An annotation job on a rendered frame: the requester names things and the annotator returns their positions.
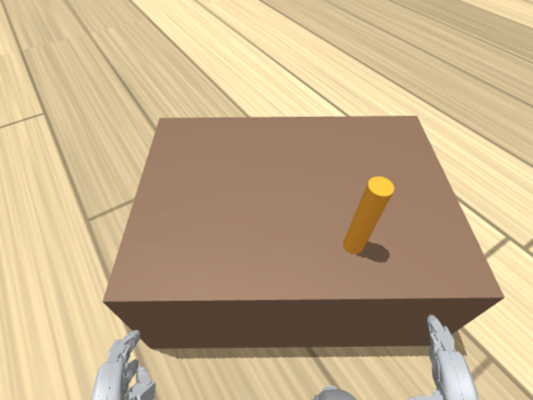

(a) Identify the right robot hand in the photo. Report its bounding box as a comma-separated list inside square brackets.
[407, 315, 479, 400]

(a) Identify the left robot hand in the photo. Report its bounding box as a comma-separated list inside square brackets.
[92, 330, 156, 400]

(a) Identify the can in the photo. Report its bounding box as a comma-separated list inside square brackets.
[343, 177, 394, 254]

